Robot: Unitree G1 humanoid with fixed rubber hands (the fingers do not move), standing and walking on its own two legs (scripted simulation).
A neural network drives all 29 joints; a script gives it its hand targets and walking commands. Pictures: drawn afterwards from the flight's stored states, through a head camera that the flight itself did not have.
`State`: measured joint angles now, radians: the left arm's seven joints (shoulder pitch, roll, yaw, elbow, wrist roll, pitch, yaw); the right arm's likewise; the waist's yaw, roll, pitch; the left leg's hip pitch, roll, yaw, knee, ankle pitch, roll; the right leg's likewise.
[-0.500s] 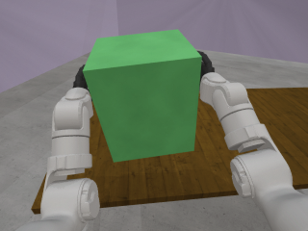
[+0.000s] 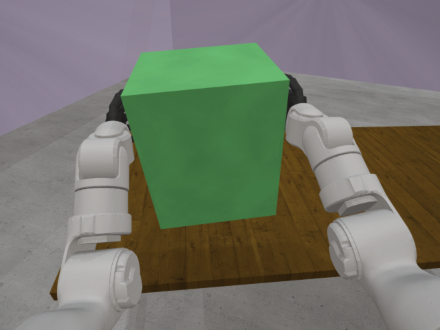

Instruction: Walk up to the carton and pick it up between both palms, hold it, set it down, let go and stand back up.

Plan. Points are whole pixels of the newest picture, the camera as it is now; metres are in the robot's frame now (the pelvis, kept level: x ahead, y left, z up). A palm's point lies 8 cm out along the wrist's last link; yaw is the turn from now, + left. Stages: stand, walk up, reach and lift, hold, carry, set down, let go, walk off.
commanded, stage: hold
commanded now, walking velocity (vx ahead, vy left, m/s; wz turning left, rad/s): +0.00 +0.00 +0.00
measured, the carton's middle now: (209, 134) +0.38 +0.01 +0.24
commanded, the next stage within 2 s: set down in 1.08 s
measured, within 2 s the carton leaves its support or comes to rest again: neither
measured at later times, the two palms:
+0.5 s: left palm (118, 132) +0.37 +0.16 +0.26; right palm (292, 111) +0.38 -0.14 +0.29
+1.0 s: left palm (121, 131) +0.37 +0.15 +0.26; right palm (297, 115) +0.37 -0.15 +0.29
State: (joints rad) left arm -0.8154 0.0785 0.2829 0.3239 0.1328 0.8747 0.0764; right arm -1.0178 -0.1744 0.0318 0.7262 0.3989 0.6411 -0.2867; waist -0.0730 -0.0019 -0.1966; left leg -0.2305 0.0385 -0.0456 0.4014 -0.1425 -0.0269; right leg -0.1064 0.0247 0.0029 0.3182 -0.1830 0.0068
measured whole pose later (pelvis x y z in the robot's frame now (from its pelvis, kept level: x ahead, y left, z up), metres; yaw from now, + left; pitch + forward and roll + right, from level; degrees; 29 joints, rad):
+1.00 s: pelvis +0.00 +0.00 +0.00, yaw +0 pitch -2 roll -1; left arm -0.80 0.06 0.30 0.32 0.13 0.88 0.09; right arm -1.01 -0.18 0.04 0.72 0.41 0.66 -0.29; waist -0.07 0.01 -0.20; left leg -0.22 0.03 -0.05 0.40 -0.15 -0.03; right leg -0.10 0.03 0.02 0.32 -0.19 0.01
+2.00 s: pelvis +0.00 +0.01 +0.00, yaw +1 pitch -3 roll -1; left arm -0.88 0.10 0.27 0.72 0.20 0.41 0.05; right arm -0.92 -0.04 -0.18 0.93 0.11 0.19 -0.20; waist -0.09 -0.08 -0.07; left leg -0.16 0.01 -0.05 0.34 -0.12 -0.01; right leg -0.03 0.00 0.01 0.25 -0.16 0.02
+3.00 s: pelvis +0.01 +0.02 +0.00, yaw -1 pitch -1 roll -1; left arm -0.95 0.14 0.35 1.07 0.21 0.17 -0.01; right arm -0.88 0.07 -0.41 0.97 -0.13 0.09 -0.20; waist -0.07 -0.08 -0.06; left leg -0.18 0.01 0.00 0.32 -0.12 0.00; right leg -0.08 -0.01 0.03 0.26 -0.16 0.03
